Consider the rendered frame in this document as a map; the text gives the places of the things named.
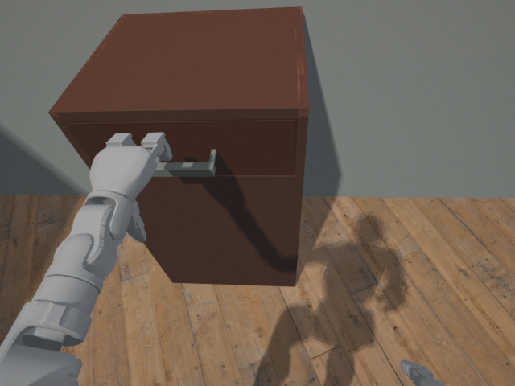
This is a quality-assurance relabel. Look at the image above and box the cabinet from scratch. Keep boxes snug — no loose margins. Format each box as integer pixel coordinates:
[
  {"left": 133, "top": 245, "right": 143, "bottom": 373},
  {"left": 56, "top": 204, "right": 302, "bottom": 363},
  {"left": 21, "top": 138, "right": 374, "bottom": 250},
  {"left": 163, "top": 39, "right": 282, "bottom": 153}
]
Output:
[{"left": 48, "top": 6, "right": 309, "bottom": 287}]

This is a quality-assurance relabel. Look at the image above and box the left robot forearm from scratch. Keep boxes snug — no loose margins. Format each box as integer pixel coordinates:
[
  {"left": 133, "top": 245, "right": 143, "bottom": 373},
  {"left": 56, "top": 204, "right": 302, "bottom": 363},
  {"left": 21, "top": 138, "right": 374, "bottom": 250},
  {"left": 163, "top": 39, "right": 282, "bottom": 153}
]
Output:
[{"left": 0, "top": 191, "right": 134, "bottom": 363}]

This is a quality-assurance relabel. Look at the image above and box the robot left hand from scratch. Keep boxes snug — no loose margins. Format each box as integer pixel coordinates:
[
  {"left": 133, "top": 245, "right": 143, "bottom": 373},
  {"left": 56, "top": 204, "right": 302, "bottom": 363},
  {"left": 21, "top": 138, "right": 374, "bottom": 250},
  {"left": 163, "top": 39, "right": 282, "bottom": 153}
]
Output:
[{"left": 89, "top": 132, "right": 172, "bottom": 243}]

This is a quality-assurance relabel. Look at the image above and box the drawer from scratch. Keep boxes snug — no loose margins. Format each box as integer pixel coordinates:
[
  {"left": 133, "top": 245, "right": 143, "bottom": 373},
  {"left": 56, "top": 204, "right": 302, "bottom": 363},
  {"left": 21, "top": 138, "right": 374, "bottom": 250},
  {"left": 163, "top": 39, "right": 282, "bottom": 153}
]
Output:
[{"left": 68, "top": 118, "right": 295, "bottom": 175}]

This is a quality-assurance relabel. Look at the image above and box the handle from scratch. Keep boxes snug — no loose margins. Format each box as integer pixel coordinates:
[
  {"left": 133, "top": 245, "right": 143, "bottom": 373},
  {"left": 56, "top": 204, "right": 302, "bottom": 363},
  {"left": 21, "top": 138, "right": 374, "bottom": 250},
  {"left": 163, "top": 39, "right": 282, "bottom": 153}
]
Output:
[{"left": 152, "top": 150, "right": 216, "bottom": 177}]

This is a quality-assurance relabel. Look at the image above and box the robot left upper arm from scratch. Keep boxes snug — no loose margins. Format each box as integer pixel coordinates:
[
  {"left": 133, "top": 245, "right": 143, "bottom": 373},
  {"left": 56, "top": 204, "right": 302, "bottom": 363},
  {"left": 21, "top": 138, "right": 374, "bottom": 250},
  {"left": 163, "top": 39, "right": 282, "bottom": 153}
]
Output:
[{"left": 0, "top": 344, "right": 82, "bottom": 386}]

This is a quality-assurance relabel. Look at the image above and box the robot right hand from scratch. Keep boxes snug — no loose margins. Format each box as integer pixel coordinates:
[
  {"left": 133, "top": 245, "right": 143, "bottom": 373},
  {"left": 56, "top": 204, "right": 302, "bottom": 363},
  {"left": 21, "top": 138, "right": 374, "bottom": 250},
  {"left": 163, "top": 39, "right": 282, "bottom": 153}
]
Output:
[{"left": 400, "top": 360, "right": 443, "bottom": 386}]

